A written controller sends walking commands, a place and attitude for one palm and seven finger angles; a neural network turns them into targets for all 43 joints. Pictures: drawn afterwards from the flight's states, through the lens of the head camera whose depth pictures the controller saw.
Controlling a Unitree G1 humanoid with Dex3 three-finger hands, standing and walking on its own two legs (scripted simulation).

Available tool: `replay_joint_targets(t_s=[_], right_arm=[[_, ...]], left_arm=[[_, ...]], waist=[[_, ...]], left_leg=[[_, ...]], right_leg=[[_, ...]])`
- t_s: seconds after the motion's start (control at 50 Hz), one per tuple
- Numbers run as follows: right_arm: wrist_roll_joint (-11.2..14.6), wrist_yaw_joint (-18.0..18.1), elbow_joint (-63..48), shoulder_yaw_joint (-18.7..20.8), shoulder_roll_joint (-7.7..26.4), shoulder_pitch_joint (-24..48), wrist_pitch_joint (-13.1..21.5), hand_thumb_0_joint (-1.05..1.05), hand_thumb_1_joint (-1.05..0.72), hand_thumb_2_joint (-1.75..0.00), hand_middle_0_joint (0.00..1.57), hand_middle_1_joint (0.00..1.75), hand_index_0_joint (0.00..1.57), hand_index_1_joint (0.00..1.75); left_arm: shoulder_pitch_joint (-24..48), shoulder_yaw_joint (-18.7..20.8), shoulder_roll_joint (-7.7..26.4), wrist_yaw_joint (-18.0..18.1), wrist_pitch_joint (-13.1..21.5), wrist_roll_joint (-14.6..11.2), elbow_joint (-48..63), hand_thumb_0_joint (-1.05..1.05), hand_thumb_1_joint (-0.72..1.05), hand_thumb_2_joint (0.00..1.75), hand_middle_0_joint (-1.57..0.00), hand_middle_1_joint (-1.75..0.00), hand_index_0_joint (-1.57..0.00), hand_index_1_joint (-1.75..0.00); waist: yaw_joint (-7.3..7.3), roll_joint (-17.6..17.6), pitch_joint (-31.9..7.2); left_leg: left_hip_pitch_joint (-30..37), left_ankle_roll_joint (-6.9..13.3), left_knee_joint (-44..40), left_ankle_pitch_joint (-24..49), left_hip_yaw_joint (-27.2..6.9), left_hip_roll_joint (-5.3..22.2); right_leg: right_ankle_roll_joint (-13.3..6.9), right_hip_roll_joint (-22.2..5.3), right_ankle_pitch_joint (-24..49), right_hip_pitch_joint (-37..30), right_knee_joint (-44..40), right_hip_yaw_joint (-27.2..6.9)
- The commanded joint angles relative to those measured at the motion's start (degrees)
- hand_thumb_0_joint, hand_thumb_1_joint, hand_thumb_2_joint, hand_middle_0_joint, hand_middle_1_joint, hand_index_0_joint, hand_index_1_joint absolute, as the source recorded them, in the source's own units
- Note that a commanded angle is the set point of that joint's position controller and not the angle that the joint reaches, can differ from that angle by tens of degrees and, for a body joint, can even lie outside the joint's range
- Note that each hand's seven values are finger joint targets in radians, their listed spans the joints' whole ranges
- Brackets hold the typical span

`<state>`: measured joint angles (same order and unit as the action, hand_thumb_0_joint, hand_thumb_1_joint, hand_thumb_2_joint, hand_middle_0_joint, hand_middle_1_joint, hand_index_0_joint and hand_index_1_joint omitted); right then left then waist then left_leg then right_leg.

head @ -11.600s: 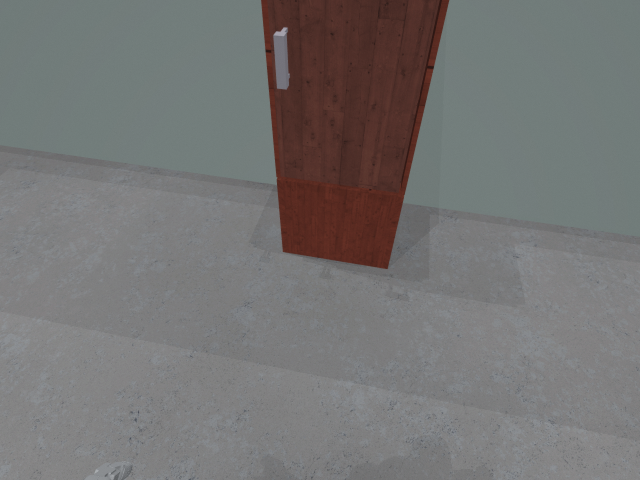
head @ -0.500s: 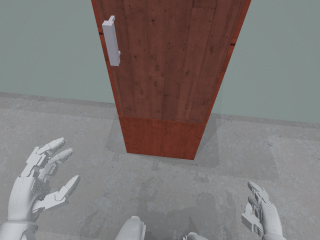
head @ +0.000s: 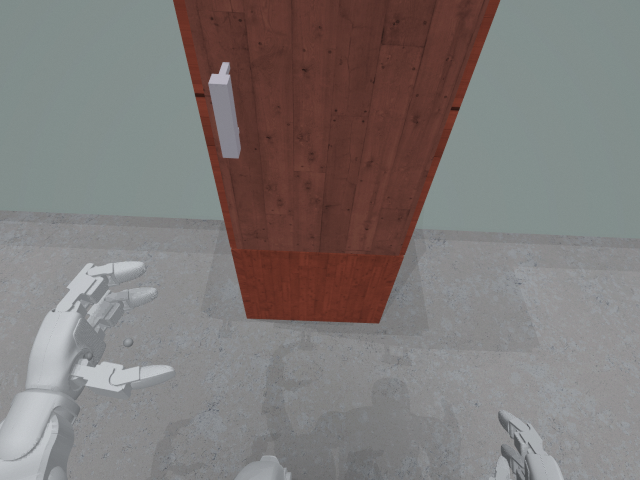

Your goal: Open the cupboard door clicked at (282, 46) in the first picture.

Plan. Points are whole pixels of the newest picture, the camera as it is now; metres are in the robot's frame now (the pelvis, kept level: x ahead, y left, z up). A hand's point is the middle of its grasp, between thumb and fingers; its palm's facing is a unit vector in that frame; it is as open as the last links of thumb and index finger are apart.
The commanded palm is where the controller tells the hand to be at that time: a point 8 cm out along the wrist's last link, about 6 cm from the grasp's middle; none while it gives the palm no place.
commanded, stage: raise the hand with hooked fingers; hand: left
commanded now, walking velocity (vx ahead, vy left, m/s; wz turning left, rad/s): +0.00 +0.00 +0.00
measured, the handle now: (228, 110) +0.62 +0.19 +0.11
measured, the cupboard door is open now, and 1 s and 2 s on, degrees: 0 0 0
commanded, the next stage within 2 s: move the hooked fingers beside the handle in 1.04 s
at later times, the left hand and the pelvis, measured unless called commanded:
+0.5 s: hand (70, 270) +0.30 +0.28 +0.13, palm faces +0.10 -0.99 -0.05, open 14.0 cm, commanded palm +0.26 +0.33 +0.13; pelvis +0.01 +0.01 +0.02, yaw +1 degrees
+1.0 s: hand (114, 267) +0.30 +0.24 +0.13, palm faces +0.09 -1.00 -0.02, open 14.0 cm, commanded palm +0.27 +0.29 +0.13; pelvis +0.01 -0.03 +0.03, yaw +0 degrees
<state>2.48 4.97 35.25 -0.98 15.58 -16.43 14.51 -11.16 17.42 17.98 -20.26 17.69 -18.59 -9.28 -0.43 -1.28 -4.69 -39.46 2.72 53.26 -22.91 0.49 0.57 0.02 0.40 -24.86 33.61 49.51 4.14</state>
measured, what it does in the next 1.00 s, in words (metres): stands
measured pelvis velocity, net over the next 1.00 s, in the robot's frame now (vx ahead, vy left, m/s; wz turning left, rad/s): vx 0.01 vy -0.03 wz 0.01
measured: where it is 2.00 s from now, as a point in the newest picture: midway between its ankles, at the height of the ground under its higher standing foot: outside the picture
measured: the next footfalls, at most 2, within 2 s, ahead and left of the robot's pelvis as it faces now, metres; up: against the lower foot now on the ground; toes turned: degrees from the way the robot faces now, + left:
none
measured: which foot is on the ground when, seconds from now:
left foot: down 0.00-1.00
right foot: down 0.00-1.00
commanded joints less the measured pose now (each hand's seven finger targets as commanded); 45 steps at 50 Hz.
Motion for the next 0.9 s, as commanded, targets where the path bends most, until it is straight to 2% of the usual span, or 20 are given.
replay_joint_targets(t_s=[0.0,0.08,0.12,0.14,0.18,0.24,0.32,0.36,0.4,0.46,0.52,0.58,0.66,0.7,0.74,0.76,0.78,0.82,0.86,0.88], right_arm=[[-0.16,0.77,-9.53,2.32,7.35,3.85,3.43,0.00,-0.90,-0.90,0.20,0.30,0.20,0.30],[0.01,0.27,-9.90,1.88,7.52,3.79,2.34,0.00,-0.90,-0.90,0.20,0.30,0.20,0.30],[0.34,0.28,-10.09,1.85,7.57,3.92,1.78,0.00,-0.90,-0.90,0.20,0.30,0.20,0.30],[0.42,0.48,-10.19,1.80,7.78,3.89,1.48,0.00,-0.90,-0.90,0.20,0.30,0.20,0.30],[0.45,0.70,-10.38,1.58,8.05,3.69,1.01,0.00,-0.90,-0.90,0.20,0.30,0.20,0.30],[0.47,1.12,-10.51,1.40,7.92,4.14,0.67,0.00,-0.90,-0.90,0.20,0.30,0.20,0.30],[0.19,1.46,-10.35,0.89,7.62,4.46,0.41,0.00,-0.90,-0.90,0.20,0.30,0.20,0.30],[0.13,1.58,-10.00,0.68,7.51,4.53,0.52,0.00,-0.90,-0.90,0.20,0.30,0.20,0.30],[0.17,1.63,-9.79,0.56,7.70,4.37,0.38,0.00,-0.90,-0.90,0.20,0.30,0.20,0.30],[0.52,1.99,-9.28,0.63,7.80,4.31,0.16,0.00,-0.90,-0.90,0.20,0.30,0.20,0.30],[0.88,2.16,-9.33,0.65,8.10,4.22,-0.20,0.00,-0.90,-0.90,0.20,0.30,0.20,0.30],[0.99,1.94,-10.05,0.77,8.27,4.02,-0.31,0.00,-0.90,-0.90,0.20,0.30,0.20,0.30],[0.78,1.38,-10.46,1.27,8.35,3.80,-0.42,0.00,-0.90,-0.90,0.20,0.30,0.20,0.30],[0.53,1.03,-10.76,1.40,8.07,3.71,-0.27,0.00,-0.90,-0.90,0.20,0.30,0.20,0.30],[0.41,0.87,-10.63,1.42,7.63,3.51,-0.20,0.00,-0.90,-0.90,0.20,0.30,0.20,0.30],[0.30,0.82,-10.50,1.31,7.49,3.52,-0.16,0.00,-0.90,-0.90,0.20,0.30,0.20,0.30],[0.13,0.85,-10.30,1.30,7.64,3.41,-0.24,0.00,-0.90,-0.90,0.20,0.30,0.20,0.30],[0.45,1.08,-9.93,1.40,7.57,3.62,-0.33,0.00,-0.90,-0.90,0.20,0.30,0.20,0.30],[0.69,1.27,-9.54,1.32,7.50,3.84,-0.34,0.00,-0.90,-0.90,0.20,0.30,0.20,0.30],[0.68,1.32,-9.66,1.32,7.57,3.72,-0.45,0.00,-0.90,-0.90,0.20,0.30,0.20,0.30]], left_arm=[[9.43,8.43,13.87,1.71,2.80,-1.90,15.02,0.00,-0.36,0.36,-0.29,-1.11,-0.29,-1.11],[10.90,6.33,12.14,1.69,-1.04,-1.29,12.01,0.00,-0.45,0.32,-0.30,-1.17,-0.30,-1.17],[12.66,5.20,11.63,0.79,-3.40,-0.96,10.39,0.00,-0.50,0.30,-0.30,-1.20,-0.30,-1.20],[13.85,4.81,11.57,0.33,-4.56,-0.80,9.12,0.00,-0.50,0.30,-0.30,-1.20,-0.30,-1.20],[16.51,5.26,12.48,-0.68,-6.19,-0.82,7.50,0.00,-0.50,0.30,-0.30,-1.20,-0.30,-1.20],[21.72,6.83,15.06,-1.38,-6.70,-0.54,8.97,0.00,-0.50,0.30,-0.30,-1.20,-0.30,-1.20],[26.02,9.46,18.22,-1.32,-5.74,-0.46,9.05,0.00,-0.50,0.30,-0.30,-1.20,-0.30,-1.20],[27.68,10.12,19.16,-1.55,-5.22,-0.46,8.76,0.00,-0.50,0.30,-0.30,-1.20,-0.30,-1.20],[28.37,10.69,20.00,-2.45,-5.57,-0.78,6.91,0.00,-0.50,0.30,-0.30,-1.20,-0.30,-1.20],[28.71,10.63,20.01,-4.03,-7.22,-1.14,3.13,0.00,-0.50,0.30,-0.30,-1.20,-0.30,-1.20],[30.31,11.07,21.06,-5.66,-9.33,-1.67,-0.55,0.00,-0.50,0.30,-0.30,-1.20,-0.30,-1.20],[28.02,9.86,19.07,-7.01,-10.56,-2.40,-4.19,0.00,-0.50,0.30,-0.30,-1.20,-0.30,-1.20],[28.06,11.57,20.91,-6.80,-9.22,-2.59,-2.03,0.00,-0.50,0.30,-0.30,-1.20,-0.30,-1.20],[29.31,13.08,22.76,-6.06,-7.27,-2.46,2.04,0.00,-0.50,0.30,-0.30,-1.20,-0.30,-1.20],[29.49,13.63,22.93,-4.79,-5.49,-2.07,3.87,0.00,-0.50,0.30,-0.30,-1.20,-0.30,-1.20],[29.28,14.00,22.99,-4.23,-4.94,-1.97,3.77,0.00,-0.50,0.30,-0.30,-1.20,-0.30,-1.20],[29.74,14.34,23.60,-3.95,-4.69,-2.12,3.81,0.00,-0.50,0.30,-0.30,-1.20,-0.30,-1.20],[29.74,13.61,22.17,-3.83,-4.63,-2.17,1.76,0.00,-0.50,0.30,-0.30,-1.20,-0.30,-1.20],[29.85,12.63,21.22,-4.17,-5.09,-2.10,0.32,0.00,-0.50,0.30,-0.30,-1.20,-0.30,-1.20],[29.69,12.54,21.41,-4.60,-5.50,-2.25,-0.09,0.00,-0.50,0.30,-0.30,-1.20,-0.30,-1.20]], waist=[[1.42,-6.85,-12.45],[1.15,-7.73,-9.76],[0.75,-6.89,-8.75],[0.36,-4.79,-7.74],[0.46,-3.96,-7.53],[0.54,-5.45,-9.92],[0.82,-6.00,-10.98],[0.85,-7.90,-11.46],[0.97,-6.72,-11.73],[0.92,-7.23,-10.74],[1.02,-4.84,-9.13],[1.28,-1.64,-7.40],[1.60,-1.56,-9.97],[1.97,-4.02,-12.30],[1.96,-5.67,-13.04],[1.91,-6.16,-12.35],[1.67,-4.03,-11.77],[1.11,-3.07,-10.23],[1.03,-4.80,-9.19],[0.99,-3.96,-9.38]], left_leg=[[17.64,-2.25,-13.81,11.81,-6.11,0.91],[19.18,-3.29,-15.55,14.61,-7.20,1.42],[19.65,-3.45,-16.39,13.75,-7.20,1.60],[19.23,-3.39,-16.92,12.68,-7.46,1.76],[19.84,-3.29,-17.31,12.96,-7.49,1.48],[22.51,-3.55,-18.08,12.68,-7.66,1.38],[25.16,-3.78,-19.07,13.45,-7.86,1.29],[26.02,-3.82,-19.39,14.04,-7.64,1.13],[26.32,-3.64,-19.48,15.55,-7.28,1.00],[25.89,-3.09,-19.68,15.77,-6.33,0.68],[24.46,-2.58,-20.00,15.79,-5.62,0.31],[22.14,-1.79,-19.82,13.61,-4.79,-0.31],[22.18,-1.25,-18.57,15.02,-3.42,-0.71],[23.16,-1.20,-17.85,17.36,-2.72,-0.86],[24.03,-1.13,-17.68,17.92,-2.44,-0.90],[23.74,-1.12,-17.71,17.55,-2.36,-0.91],[22.68,-0.91,-17.33,16.87,-2.23,-0.86],[21.51,-0.67,-17.32,15.07,-1.70,-0.98],[21.03,-0.78,-17.36,14.16,-1.52,-1.09],[20.89,-0.60,-16.91,14.53,-1.29,-1.07]], right_leg=[[-1.90,1.65,8.62,-2.09,-7.05,0.89],[-1.90,1.95,10.06,-2.56,-8.02,1.41],[-1.65,1.89,10.02,-2.45,-9.13,1.44],[-1.53,1.95,9.84,-2.41,-9.53,1.61],[-1.76,2.26,10.38,-3.29,-10.41,1.39],[-1.83,1.98,10.19,-4.11,-11.30,1.12],[-2.12,2.13,10.56,-5.50,-12.47,0.83],[-2.18,1.94,10.95,-6.30,-13.07,0.64],[-2.33,2.13,12.17,-7.81,-13.80,0.69],[-2.15,1.86,13.10,-8.50,-14.99,0.43],[-2.21,1.95,14.25,-9.94,-16.00,0.46],[-2.21,1.99,13.73,-10.32,-16.85,0.07],[-1.91,1.60,15.85,-11.26,-16.63,-0.97],[-1.95,1.53,18.25,-12.93,-16.06,-1.62],[-1.87,1.58,18.66,-12.91,-15.84,-1.81],[-1.83,1.55,18.45,-12.70,-15.89,-1.88],[-1.70,1.70,18.29,-13.03,-15.95,-2.24],[-1.19,1.30,17.55,-12.49,-16.54,-2.98],[-1.13,0.96,16.99,-12.22,-16.93,-3.28],[-1.02,0.99,17.71,-12.80,-16.91,-3.78]])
